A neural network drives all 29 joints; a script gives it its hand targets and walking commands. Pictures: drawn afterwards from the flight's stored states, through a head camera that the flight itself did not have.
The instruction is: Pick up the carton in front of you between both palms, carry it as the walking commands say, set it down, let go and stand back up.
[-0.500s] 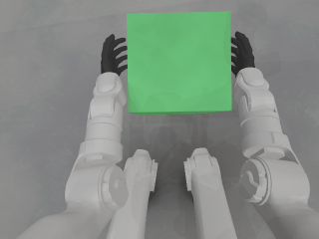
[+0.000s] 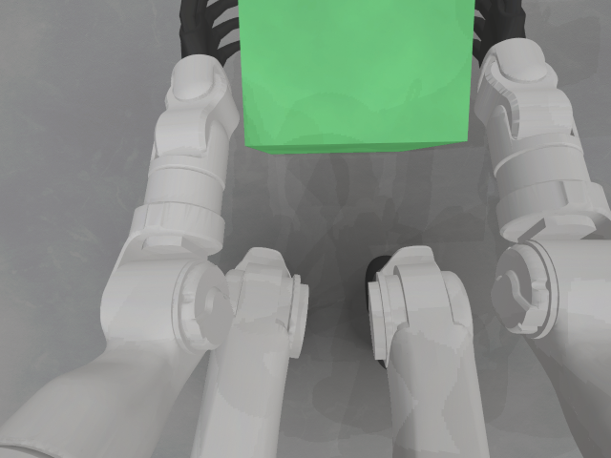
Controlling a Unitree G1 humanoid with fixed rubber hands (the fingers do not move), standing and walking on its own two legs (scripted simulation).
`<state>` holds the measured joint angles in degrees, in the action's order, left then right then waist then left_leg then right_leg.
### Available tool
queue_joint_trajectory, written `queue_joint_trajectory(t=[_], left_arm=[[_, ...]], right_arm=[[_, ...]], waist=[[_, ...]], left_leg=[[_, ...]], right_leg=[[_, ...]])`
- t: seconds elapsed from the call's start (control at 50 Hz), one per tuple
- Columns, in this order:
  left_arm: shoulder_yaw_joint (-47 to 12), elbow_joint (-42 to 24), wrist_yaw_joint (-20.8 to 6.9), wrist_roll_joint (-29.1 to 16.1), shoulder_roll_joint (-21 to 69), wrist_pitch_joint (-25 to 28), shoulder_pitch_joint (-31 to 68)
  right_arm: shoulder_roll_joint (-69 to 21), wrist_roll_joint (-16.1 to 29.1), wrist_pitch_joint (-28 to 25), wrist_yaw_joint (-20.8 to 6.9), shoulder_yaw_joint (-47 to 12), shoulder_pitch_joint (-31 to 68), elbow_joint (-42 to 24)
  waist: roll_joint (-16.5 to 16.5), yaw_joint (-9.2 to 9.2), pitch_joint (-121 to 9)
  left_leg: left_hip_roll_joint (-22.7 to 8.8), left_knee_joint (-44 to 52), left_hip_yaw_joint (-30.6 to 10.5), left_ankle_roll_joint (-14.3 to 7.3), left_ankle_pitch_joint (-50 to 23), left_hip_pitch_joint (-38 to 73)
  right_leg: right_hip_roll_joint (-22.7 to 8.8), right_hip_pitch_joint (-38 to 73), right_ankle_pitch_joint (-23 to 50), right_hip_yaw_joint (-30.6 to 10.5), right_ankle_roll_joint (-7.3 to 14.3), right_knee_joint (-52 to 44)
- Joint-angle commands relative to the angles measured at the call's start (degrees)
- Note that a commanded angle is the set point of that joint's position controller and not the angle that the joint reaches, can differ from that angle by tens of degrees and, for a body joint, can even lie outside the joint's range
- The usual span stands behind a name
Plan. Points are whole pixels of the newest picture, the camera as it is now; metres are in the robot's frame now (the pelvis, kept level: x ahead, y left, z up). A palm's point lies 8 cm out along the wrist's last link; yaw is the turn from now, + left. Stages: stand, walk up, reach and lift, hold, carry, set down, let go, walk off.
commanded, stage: set down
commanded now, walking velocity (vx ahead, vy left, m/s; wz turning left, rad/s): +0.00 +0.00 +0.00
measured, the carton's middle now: (343, 66) +0.53 -0.04 -0.24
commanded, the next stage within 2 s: none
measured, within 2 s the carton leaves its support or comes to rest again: rests again in 0.46 s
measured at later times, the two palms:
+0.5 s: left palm (211, 70) +0.52 +0.11 -0.18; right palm (490, 57) +0.51 -0.20 -0.19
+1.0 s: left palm (206, 69) +0.52 +0.12 -0.19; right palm (487, 53) +0.52 -0.19 -0.19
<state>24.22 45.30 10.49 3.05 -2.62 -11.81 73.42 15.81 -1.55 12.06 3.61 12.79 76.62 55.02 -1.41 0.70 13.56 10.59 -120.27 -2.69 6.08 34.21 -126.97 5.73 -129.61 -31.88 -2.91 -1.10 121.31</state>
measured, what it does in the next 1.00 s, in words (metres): stands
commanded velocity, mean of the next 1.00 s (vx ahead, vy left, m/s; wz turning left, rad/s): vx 0.00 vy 0.00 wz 0.00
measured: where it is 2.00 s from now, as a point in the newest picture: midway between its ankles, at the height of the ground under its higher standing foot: (324, 332)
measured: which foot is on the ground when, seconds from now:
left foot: down 0.00-1.00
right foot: down 0.00-1.00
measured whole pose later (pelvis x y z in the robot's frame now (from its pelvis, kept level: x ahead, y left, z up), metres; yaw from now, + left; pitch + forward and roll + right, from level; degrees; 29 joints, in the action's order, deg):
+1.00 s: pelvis -0.01 +0.00 -0.03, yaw +0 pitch +35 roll +2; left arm 25.8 57.4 3.4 6.9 -7.4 -8.2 78.6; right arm 17.0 -7.4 8.2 -2.6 18.9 82.4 64.4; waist -2.5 0.9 20.0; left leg 8.0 -126.2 -1.0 4.4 34.3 -126.8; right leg 2.8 -128.9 -32.5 -1.1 0.4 126.8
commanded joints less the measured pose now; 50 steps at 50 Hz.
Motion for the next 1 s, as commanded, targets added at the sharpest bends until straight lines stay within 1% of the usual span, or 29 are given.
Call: queue_joint_trajectory(t=[0.0,0.08,0.1,0.12,0.14,0.16,0.2,0.22,0.24,0.26,0.32,0.34,0.38,0.4,0.44,0.48,0.5,0.56,0.58,0.6,0.64,0.68,0.7,0.72,0.76,0.78,0.92,0.94,0.98], left_arm=[[-27.4,-2.7,-14.1,-4.8,49.5,1.8,38.4],[-33.9,-6.0,-14.1,-10.0,52.3,2.7,38.8],[-33.3,-5.1,-14.0,-8.3,51.9,2.6,37.6],[-30.4,-2.9,-14.2,-7.7,51.4,2.5,37.1],[-29.0,-2.2,-14.3,-5.9,48.8,2.4,35.0],[-29.8,-1.0,-14.2,-6.4,50.5,2.3,34.2],[-27.8,-1.8,-14.1,-5.5,49.6,2.8,35.6],[-26.2,1.0,-14.0,-4.4,48.6,2.8,33.3],[-25.4,0.5,-14.1,-3.9,48.4,2.7,34.1],[-24.2,0.7,-14.2,-3.3,47.3,2.8,34.7],[-22.5,2.3,-14.6,-2.2,44.5,2.6,34.6],[-20.6,3.6,-14.7,-0.8,44.9,2.9,33.2],[-21.0,4.8,-15.0,-2.8,45.7,3.0,35.0],[-21.3,2.9,-15.2,-2.1,43.3,3.5,35.6],[-20.3,6.1,-15.5,-2.2,44.1,3.0,34.6],[-20.0,4.9,-15.5,-2.0,41.7,3.8,35.0],[-19.6,7.6,-15.6,-2.5,43.0,3.5,35.6],[-19.4,7.6,-16.3,-2.2,41.1,4.0,34.8],[-19.5,7.6,-16.5,-2.5,41.2,3.9,35.1],[-18.5,8.7,-16.4,0.1,39.8,3.6,33.9],[-16.9,9.9,-16.2,0.2,37.7,3.5,32.0],[-16.3,9.9,-16.8,0.3,37.5,3.6,31.7],[-15.3,10.6,-17.2,0.3,38.3,3.1,31.7],[-15.7,10.9,-17.2,0.9,36.4,3.0,30.3],[-14.9,9.8,-17.1,0.7,35.7,3.4,30.0],[-13.3,10.8,-17.2,2.0,35.4,3.4,28.8],[-12.9,12.5,-16.9,1.5,31.2,3.0,29.8],[-12.1,11.7,-16.6,1.8,29.5,3.5,28.7],[-10.6,13.3,-15.9,2.0,26.3,4.0,27.1]], right_arm=[[-53.5,7.2,-2.7,-13.7,-20.5,36.4,-8.0],[-53.5,8.6,-3.6,-13.8,-21.4,34.7,-9.4],[-53.0,8.3,-3.7,-14.1,-20.4,33.7,-6.7],[-53.6,6.8,-3.3,-14.1,-19.2,30.9,-4.1],[-52.8,5.7,-3.3,-14.2,-18.1,31.3,-4.5],[-51.1,5.2,-3.3,-14.5,-18.0,29.9,-3.6],[-52.2,5.5,-3.2,-15.6,-16.6,32.2,-3.1],[-50.9,3.3,-3.3,-15.3,-15.7,30.3,-1.2],[-51.0,4.5,-3.5,-15.6,-15.6,31.1,-2.6],[-51.5,3.5,-3.3,-15.7,-14.6,31.5,-1.1],[-48.6,2.8,-3.5,-15.8,-13.7,32.1,-0.9],[-47.5,2.8,-4.0,-15.6,-12.7,32.3,0.6],[-46.4,2.5,-4.1,-15.4,-13.7,33.2,0.7],[-46.4,3.6,-4.5,-15.5,-13.5,32.5,1.0],[-44.3,2.9,-5.1,-15.4,-12.3,34.4,0.3],[-45.3,4.7,-5.0,-15.1,-14.2,34.3,1.4],[-43.8,2.6,-5.0,-14.8,-13.5,34.3,3.0],[-43.2,2.1,-5.1,-15.0,-11.9,33.1,3.3],[-42.3,1.5,-4.9,-14.9,-10.8,30.6,5.0],[-44.3,2.0,-4.7,-15.3,-10.2,31.7,4.9],[-41.3,-0.5,-4.1,-15.5,-9.1,29.6,7.2],[-41.1,-0.4,-4.3,-15.6,-8.4,28.8,7.1],[-40.1,-1.3,-4.0,-15.5,-8.2,28.1,7.9],[-40.1,-1.6,-4.1,-15.7,-7.1,28.5,7.4],[-38.9,-2.5,-4.1,-15.8,-6.1,27.1,8.4],[-38.4,-3.0,-3.9,-15.7,-5.7,26.1,9.0],[-33.9,-4.2,-3.8,-15.1,-3.4,26.2,9.8],[-33.6,-3.6,-3.5,-15.0,-3.9,24.9,10.0],[-29.8,-4.4,-4.2,-14.0,-2.6,24.3,9.9]], waist=[[-0.4,-0.61,-68.6],[0.4,3.35,-76.3],[-1.1,1.78,-72.9],[-0.7,3.18,-69.7],[-0.3,1.12,-65.9],[-2.0,4.52,-66.2],[-1.2,1.77,-65.5],[-1.3,3.61,-61.4],[-1.0,0.95,-62.3],[0.6,2.32,-59.4],[0.7,1.56,-57.4],[-0.6,-1.07,-56.3],[1.3,2.71,-54.9],[0.4,0.62,-54.2],[-0.5,2.62,-52.6],[0.4,-0.54,-51.7],[-0.1,2.59,-48.8],[-0.9,0.37,-48.7],[-2.2,2.54,-46.4],[-2.0,-0.16,-44.2],[-0.1,1.8,-43.2],[-0.1,0.42,-42.2],[-0.5,2.85,-40.2],[-1.3,0.64,-39.2],[-0.1,3.05,-40.2],[-0.7,0.58,-39.2],[-1.4,3.09,-37.3],[-1.1,0.39,-36.7],[0.0,1.34,-36.9]], left_leg=[[-0.4,5.4,9.1,-3.3,-19.9,25.0],[-0.3,4.3,7.4,-2.7,-25.6,30.1],[-0.2,5.0,7.4,-2.9,-24.9,28.8],[-0.1,5.1,7.1,-2.9,-21.6,25.8],[-0.1,5.1,7.2,-3.3,-21.3,25.6],[-0.4,4.4,6.5,-3.1,-21.5,26.2],[0.2,6.4,5.7,-3.9,-21.5,28.7],[-0.2,4.4,6.1,-3.4,-20.8,25.3],[0.2,4.9,6.3,-3.8,-20.7,26.0],[0.0,5.5,5.6,-4.1,-20.2,24.2],[-0.1,4.9,6.0,-4.6,-16.6,21.4],[0.1,4.5,6.8,-4.3,-17.0,20.6],[-0.4,3.8,5.4,-4.4,-16.9,19.9],[-0.6,4.1,6.3,-4.3,-16.3,19.0],[-0.7,3.2,5.7,-4.5,-15.1,20.1],[-1.0,3.3,6.1,-4.5,-16.8,19.5],[-0.9,3.1,5.3,-4.2,-14.8,18.0],[-1.0,2.4,6.1,-4.3,-16.0,18.3],[-1.4,2.8,4.8,-4.3,-14.1,18.6],[-1.4,4.1,4.8,-4.8,-14.1,18.5],[-1.5,2.5,4.9,-4.6,-14.4,17.1],[-0.9,3.8,5.0,-5.5,-12.9,17.2],[-1.5,2.7,4.4,-4.8,-12.1,15.3],[-1.0,3.8,5.2,-4.8,-11.6,13.4],[-1.3,2.8,5.0,-5.0,-11.2,13.6],[-1.3,3.7,5.5,-5.1,-11.3,13.6],[-2.0,3.3,4.7,-4.6,-8.1,12.5],[-2.2,3.4,5.0,-4.4,-9.0,13.1],[-2.2,3.5,5.8,-3.9,-9.2,13.7]], right_leg=[[1.1,38.9,23.8,2.7,1.0,-8.7],[1.5,41.8,29.8,4.9,0.7,-5.9],[1.5,39.2,28.4,4.9,0.9,-6.0],[1.2,37.0,25.2,4.9,1.6,-5.9],[0.9,34.0,24.0,4.6,1.3,-6.0],[1.2,34.1,23.6,4.5,1.4,-6.2],[1.4,29.2,21.1,5.8,1.3,-5.6],[1.0,27.7,20.4,4.3,1.8,-6.4],[1.0,28.9,20.3,4.4,1.5,-6.2],[1.2,26.9,19.9,4.6,1.6,-6.1],[1.0,26.7,17.2,4.2,1.6,-6.1],[1.0,24.5,15.9,3.7,2.0,-6.4],[0.7,25.9,17.8,3.9,1.4,-5.9],[1.0,25.7,17.6,3.2,1.9,-5.9],[0.7,25.6,15.9,3.7,1.6,-5.4],[0.1,24.5,17.1,3.1,1.5,-4.7],[0.5,25.7,15.9,3.1,2.0,-5.6],[0.3,25.0,16.3,2.6,2.1,-4.9],[0.7,23.8,14.6,2.9,2.5,-4.5],[0.6,21.1,13.9,2.8,2.3,-4.0],[0.5,22.6,14.0,2.3,2.4,-4.8],[0.6,21.3,12.4,2.8,2.9,-5.1],[0.3,22.2,12.2,2.1,3.1,-5.2],[0.0,22.0,12.7,2.0,3.3,-4.9],[0.1,22.0,12.3,1.7,3.4,-4.9],[0.1,20.4,10.9,1.6,3.4,-5.4],[-0.2,23.3,10.5,1.1,4.3,-5.4],[-0.9,24.1,11.6,0.9,3.4,-4.7],[-0.7,25.3,10.1,1.2,3.3,-6.0]])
